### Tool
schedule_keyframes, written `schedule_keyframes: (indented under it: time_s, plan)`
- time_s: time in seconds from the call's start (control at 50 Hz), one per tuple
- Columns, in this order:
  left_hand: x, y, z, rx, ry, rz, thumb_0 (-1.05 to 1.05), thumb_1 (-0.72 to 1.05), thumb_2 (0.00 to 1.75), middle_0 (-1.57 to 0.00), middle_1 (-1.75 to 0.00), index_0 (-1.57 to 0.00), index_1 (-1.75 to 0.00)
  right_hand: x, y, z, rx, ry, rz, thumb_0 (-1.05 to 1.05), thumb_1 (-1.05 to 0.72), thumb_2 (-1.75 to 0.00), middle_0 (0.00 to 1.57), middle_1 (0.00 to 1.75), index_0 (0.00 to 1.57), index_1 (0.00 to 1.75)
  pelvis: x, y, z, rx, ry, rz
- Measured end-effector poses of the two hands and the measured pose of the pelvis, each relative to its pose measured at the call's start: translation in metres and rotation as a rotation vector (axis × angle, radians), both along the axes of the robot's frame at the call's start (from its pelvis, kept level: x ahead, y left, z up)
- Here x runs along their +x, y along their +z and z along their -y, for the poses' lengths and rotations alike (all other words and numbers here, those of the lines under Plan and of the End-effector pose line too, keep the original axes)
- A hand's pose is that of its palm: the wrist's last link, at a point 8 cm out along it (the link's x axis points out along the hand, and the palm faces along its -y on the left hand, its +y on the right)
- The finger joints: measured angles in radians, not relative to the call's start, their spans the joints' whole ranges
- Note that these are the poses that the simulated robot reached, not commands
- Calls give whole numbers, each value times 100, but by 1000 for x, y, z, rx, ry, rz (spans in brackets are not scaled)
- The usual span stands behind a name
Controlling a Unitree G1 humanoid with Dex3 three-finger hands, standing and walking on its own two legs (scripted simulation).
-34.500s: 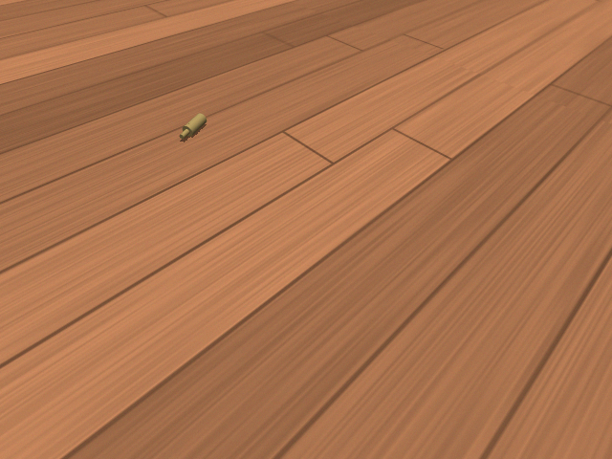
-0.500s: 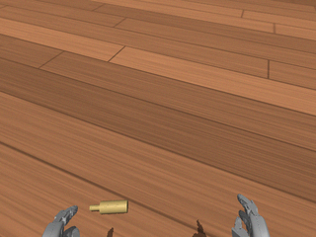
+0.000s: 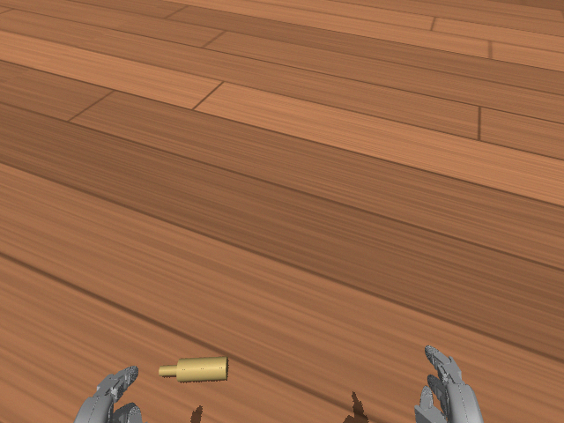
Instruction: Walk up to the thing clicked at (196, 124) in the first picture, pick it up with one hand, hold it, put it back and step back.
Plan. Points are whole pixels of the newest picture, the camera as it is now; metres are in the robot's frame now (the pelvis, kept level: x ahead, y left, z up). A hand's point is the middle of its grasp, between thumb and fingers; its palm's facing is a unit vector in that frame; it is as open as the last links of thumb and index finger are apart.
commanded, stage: stand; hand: left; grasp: from above
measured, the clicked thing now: (193, 369) +0.45 +0.25 -0.68
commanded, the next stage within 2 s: none
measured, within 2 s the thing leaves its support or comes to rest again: neither
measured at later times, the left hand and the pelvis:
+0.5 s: hand out of the picture +0.06 +0.24 -0.11, palm faces +0.03 -0.94 -0.33, open 7.4 cm; pelvis +0.00 +0.00 +0.04, yaw +0 degrees
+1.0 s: hand out of the picture +0.05 +0.24 -0.10, palm faces +0.03 -0.94 -0.34, open 7.4 cm; pelvis +0.00 +0.00 +0.07, yaw +0 degrees
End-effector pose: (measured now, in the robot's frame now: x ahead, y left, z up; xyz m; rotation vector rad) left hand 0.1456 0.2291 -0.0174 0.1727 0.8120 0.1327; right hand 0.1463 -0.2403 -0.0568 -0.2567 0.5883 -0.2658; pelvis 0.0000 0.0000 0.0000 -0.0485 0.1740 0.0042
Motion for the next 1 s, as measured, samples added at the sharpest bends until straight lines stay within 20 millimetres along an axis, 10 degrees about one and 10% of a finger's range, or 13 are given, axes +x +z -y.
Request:
schedule_keyframes:
  time_s: [0.22,0.62,1.0]
  plan:
    - [-2,-33,-24,115,-41,-26,1,90,89,-21,-30,-20,-30,-12,-20,10,-32,151,-312,1,-90,-89,21,30,20,30,-9,13,0,37,-6,110]
    - [-117,-54,-52,103,119,-475,1,90,89,-21,-30,-20,-30,-79,-13,29,48,-4,-626,1,-90,-90,21,30,20,30,2,55,-4,41,-1,212]
    - [-101,-41,-55,121,110,-462,0,90,89,-21,-30,-20,-30,-85,-6,38,63,-31,-647,0,-90,-90,21,30,20,30,1,67,0,44,-7,241]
